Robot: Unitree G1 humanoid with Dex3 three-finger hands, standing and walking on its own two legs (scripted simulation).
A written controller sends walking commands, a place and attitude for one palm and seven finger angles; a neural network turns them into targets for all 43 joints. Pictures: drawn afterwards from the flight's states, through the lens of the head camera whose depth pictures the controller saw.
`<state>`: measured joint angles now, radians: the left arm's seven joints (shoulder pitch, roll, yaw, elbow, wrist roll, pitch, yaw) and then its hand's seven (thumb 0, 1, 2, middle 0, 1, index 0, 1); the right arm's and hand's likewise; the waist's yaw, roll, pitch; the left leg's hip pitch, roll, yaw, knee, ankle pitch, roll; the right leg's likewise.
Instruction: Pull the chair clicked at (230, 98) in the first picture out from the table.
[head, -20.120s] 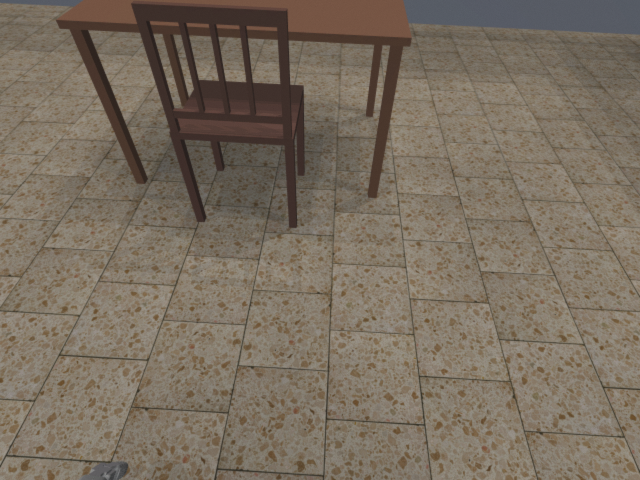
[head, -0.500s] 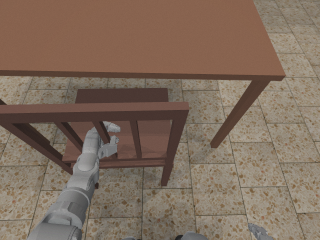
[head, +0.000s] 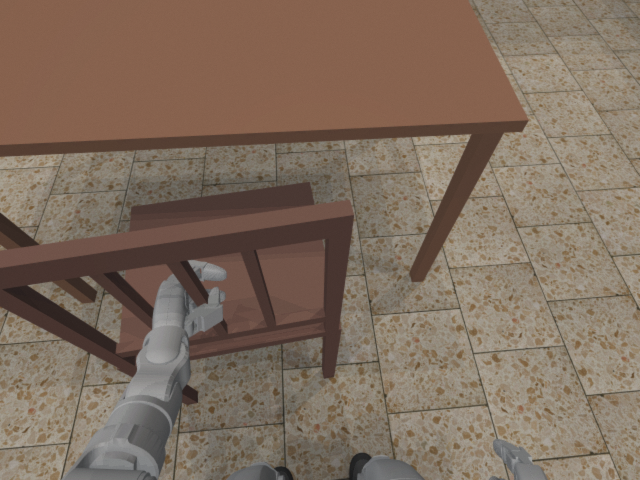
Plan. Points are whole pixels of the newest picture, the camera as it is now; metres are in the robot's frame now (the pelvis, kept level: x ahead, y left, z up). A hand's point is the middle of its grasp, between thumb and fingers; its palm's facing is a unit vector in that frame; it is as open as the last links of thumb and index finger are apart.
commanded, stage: step backward, pulling the chair out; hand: left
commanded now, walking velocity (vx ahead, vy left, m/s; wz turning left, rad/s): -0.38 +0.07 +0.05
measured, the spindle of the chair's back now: (202, 300) +0.36 +0.17 -0.08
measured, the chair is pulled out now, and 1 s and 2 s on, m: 0.09 0.30 0.55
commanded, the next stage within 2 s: stop walking, hand still on the chair in 1.84 s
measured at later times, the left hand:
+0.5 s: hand (215, 377) +0.25 +0.14 -0.07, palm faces +0.09 -0.98 -0.20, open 4.9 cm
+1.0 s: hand (209, 478) +0.14 +0.13 -0.06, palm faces +0.01 -0.98 -0.19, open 4.9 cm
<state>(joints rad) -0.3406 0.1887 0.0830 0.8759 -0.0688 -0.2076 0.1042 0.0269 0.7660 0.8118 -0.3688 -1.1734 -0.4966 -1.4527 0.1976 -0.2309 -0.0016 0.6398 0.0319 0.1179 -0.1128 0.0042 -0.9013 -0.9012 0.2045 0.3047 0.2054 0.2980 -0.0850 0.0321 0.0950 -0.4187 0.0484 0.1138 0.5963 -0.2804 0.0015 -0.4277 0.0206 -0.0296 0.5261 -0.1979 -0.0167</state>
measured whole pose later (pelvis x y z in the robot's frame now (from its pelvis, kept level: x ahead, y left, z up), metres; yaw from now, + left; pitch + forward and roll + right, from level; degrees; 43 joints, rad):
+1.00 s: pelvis -0.20 +0.00 +0.00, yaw -4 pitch +2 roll -2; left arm -0.32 0.17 0.06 0.84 -0.05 -0.20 0.09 0.00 0.75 0.81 -0.32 -1.19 -0.50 -1.45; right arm 0.16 -0.19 0.00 0.69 0.01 0.03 -0.06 0.00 -0.90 -0.90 0.20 0.30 0.20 0.30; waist -0.04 0.06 0.16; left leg -0.41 0.11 -0.01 0.62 -0.26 -0.06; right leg -0.33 0.02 -0.05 0.50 -0.21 -0.01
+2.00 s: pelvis -0.45 -0.01 +0.00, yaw -1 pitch +1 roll +0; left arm -0.38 0.16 0.05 0.93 -0.05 -0.17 0.09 0.01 0.75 0.83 -0.31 -1.16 -0.50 -1.45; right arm 0.18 -0.22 0.00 0.72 0.03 0.02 -0.09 0.01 -0.90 -0.90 0.20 0.30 0.21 0.30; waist -0.04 0.05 0.15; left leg -0.42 0.04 -0.05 0.76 -0.42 -0.04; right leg -0.38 0.00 -0.04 0.55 -0.19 -0.02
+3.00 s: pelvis -0.43 -0.01 +0.01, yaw -1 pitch +0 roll +0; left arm -0.03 0.13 -0.05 0.65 -0.05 -0.09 0.10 0.02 0.73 0.84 -0.27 -1.22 -0.50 -1.45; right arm 0.19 -0.22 0.02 0.67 0.04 0.02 -0.10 0.01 -0.90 -0.90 0.20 0.30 0.20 0.30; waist -0.04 0.01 0.03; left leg -0.18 0.04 -0.01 0.45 -0.28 -0.04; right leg -0.28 -0.02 -0.04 0.47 -0.19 0.00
